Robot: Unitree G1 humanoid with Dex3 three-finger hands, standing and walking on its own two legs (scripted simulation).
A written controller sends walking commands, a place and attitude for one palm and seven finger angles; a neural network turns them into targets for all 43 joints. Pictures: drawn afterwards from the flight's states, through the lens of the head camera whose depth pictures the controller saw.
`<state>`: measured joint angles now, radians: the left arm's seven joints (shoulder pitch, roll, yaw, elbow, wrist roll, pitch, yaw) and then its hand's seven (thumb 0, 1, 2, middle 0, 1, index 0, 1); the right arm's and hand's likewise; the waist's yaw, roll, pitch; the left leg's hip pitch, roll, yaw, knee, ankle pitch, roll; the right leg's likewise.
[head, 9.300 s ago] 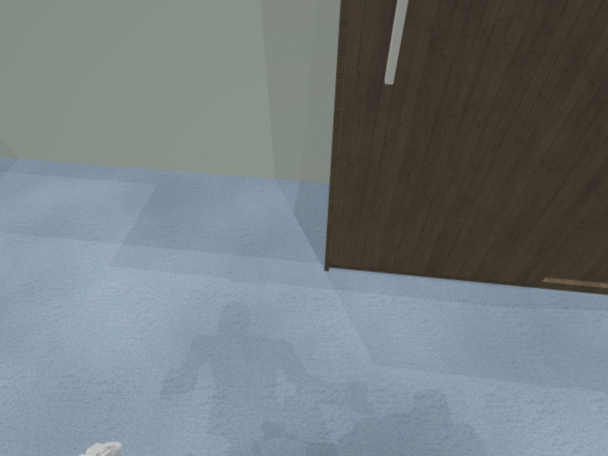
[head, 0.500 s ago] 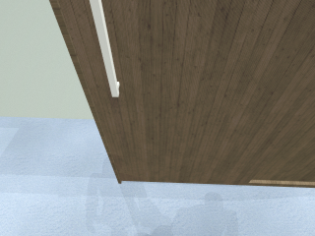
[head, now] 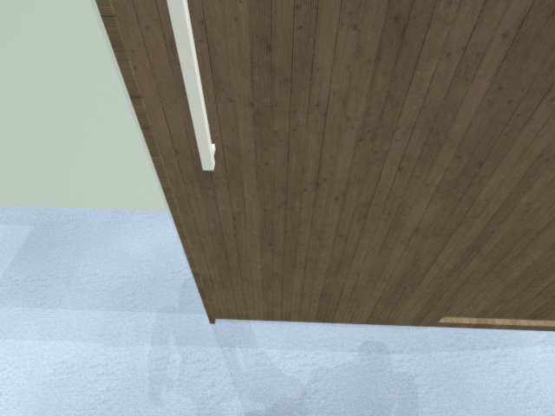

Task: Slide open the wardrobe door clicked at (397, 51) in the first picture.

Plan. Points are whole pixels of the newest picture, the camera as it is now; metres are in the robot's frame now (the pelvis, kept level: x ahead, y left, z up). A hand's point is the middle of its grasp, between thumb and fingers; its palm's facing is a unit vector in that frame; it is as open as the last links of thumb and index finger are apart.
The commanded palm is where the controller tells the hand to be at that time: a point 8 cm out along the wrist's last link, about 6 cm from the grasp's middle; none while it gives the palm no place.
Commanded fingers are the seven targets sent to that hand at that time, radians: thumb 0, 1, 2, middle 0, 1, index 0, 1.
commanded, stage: shuffle to correct the standing spot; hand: left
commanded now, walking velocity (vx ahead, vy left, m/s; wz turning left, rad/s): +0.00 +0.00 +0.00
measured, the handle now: (197, 87) +0.53 +0.16 +0.21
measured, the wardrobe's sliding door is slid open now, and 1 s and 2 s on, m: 0.00 0.00 0.00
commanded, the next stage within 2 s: come to a stop and stand still in 0.28 s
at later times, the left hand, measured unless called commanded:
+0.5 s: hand out of the picture +0.04 +0.19 -0.19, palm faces +0.02 -0.99 -0.16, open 7.4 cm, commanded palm none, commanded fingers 0.00 0.90 0.90 -0.20 -0.30 -0.20 -0.30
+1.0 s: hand out of the picture +0.11 +0.21 -0.18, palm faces +0.02 -0.97 -0.24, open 7.3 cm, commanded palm none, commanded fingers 0.00 0.90 0.90 -0.20 -0.30 -0.20 -0.30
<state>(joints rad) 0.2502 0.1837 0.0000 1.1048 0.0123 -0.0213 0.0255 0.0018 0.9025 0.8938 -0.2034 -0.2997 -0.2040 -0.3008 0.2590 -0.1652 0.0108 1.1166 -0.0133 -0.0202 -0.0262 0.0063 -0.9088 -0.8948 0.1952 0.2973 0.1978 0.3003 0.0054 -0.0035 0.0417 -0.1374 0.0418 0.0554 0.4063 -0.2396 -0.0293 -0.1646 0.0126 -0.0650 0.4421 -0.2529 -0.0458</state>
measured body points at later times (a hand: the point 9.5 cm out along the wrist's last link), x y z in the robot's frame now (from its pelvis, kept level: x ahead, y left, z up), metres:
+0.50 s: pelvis +0.05 +0.02 -0.01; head +0.09 +0.03 +0.44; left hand +0.04 +0.24 -0.17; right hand -0.01 -0.18 -0.16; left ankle -0.01 +0.14 -0.74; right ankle +0.03 -0.07 -0.71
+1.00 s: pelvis +0.06 +0.03 -0.01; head +0.07 +0.02 +0.44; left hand +0.11 +0.26 -0.16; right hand +0.14 -0.22 -0.16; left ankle +0.02 +0.14 -0.74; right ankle +0.09 -0.09 -0.74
